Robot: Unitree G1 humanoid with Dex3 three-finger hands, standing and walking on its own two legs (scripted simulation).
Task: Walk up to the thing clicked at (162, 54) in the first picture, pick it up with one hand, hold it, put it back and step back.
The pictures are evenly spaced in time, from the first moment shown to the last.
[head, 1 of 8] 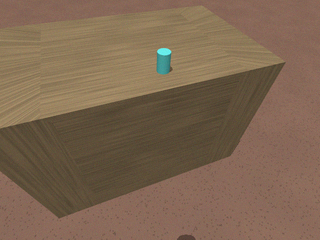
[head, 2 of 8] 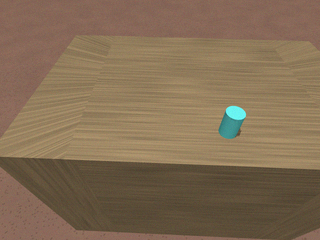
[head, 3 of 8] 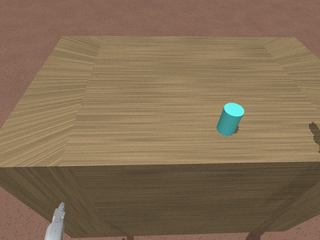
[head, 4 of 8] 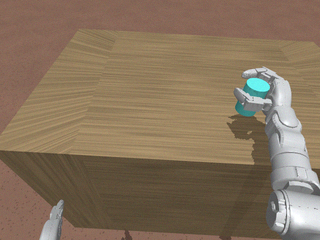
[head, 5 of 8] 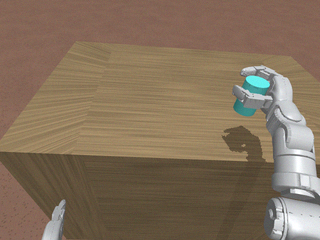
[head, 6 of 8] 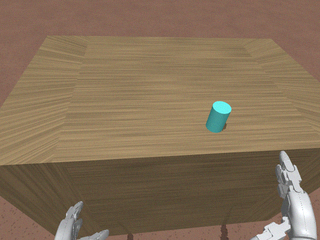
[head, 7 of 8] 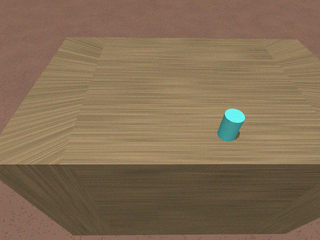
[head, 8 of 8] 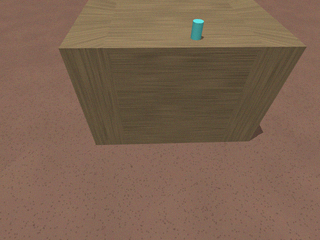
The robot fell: no
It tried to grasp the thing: yes
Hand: right
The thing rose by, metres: 0.23
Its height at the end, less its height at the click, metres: +0.00
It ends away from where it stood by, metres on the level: 0.02
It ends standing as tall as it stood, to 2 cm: yes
